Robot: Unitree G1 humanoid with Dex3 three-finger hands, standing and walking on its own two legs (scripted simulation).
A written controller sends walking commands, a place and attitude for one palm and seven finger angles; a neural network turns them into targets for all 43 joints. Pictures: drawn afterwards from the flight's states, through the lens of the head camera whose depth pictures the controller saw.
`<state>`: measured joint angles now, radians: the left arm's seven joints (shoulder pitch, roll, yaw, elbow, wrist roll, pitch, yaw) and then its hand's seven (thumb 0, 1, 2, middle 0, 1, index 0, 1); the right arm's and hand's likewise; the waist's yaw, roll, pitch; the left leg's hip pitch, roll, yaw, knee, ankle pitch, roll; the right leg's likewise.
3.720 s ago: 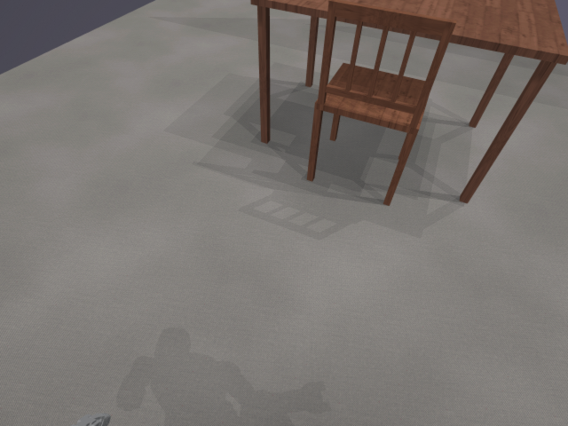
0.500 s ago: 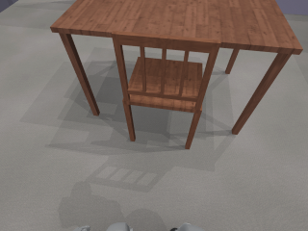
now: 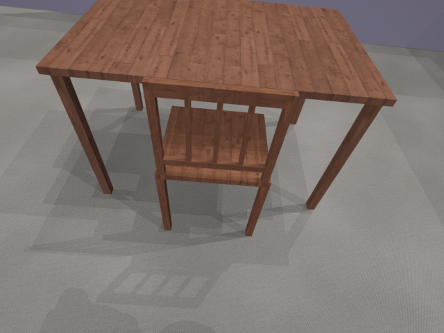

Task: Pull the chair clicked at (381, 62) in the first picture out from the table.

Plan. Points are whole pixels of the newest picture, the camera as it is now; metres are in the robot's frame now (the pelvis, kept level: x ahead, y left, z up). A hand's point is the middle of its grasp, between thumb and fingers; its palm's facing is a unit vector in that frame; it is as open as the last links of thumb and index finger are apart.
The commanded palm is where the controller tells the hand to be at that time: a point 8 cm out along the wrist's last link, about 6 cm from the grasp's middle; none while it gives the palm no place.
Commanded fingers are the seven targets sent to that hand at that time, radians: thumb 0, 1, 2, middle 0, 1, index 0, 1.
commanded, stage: take the last steps up to it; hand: left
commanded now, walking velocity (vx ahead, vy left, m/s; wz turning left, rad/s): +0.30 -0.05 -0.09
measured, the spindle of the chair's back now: (217, 134) +0.69 +0.04 -0.11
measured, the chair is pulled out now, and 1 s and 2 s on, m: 0.00 0.00 0.00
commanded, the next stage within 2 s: come to a stop and stand still in 0.64 s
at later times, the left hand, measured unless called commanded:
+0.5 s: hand out of the picture +0.09 +0.12 -0.19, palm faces +0.04 -0.99 -0.14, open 7.4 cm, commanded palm none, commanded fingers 0.00 0.90 0.90 -0.20 -0.30 -0.20 -0.30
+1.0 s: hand (172, 263) +0.30 +0.12 -0.18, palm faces +0.01 -0.97 -0.24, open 7.3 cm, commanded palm none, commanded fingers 0.00 0.90 0.90 -0.20 -0.30 -0.20 -0.30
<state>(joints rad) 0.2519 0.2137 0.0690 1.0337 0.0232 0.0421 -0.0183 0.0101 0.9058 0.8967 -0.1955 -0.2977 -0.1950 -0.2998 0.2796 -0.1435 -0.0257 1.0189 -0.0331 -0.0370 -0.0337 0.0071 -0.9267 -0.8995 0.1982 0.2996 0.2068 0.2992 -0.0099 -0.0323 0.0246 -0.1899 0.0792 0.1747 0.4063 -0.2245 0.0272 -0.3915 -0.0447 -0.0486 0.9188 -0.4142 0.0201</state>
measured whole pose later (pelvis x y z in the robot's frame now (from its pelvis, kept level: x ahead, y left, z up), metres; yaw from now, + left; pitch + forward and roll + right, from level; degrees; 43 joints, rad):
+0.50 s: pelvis +0.12 -0.04 -0.01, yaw -1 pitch +0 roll -1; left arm 0.34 0.13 0.03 1.12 0.02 -0.05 0.01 0.01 0.91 0.90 -0.20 -0.30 -0.20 -0.30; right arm 0.24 -0.16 -0.06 1.06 -0.02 -0.02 0.01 0.01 -0.93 -0.90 0.19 0.30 0.20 0.30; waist 0.00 0.00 0.04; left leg -0.47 0.10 0.10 0.75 -0.27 0.00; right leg -0.04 -0.01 -0.13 0.38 -0.34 -0.01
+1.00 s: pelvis +0.24 -0.06 -0.01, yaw -1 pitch -1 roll +1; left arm 0.19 0.16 0.02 1.06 0.02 -0.01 0.04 0.01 0.93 0.90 -0.20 -0.30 -0.20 -0.30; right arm 0.24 -0.15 -0.04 1.09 -0.01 0.03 -0.03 0.01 -0.92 -0.90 0.20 0.30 0.20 0.30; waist -0.01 0.02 0.05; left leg -0.23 0.04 0.08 0.66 -0.45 -0.03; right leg -0.29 -0.05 -0.09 0.56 -0.26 -0.02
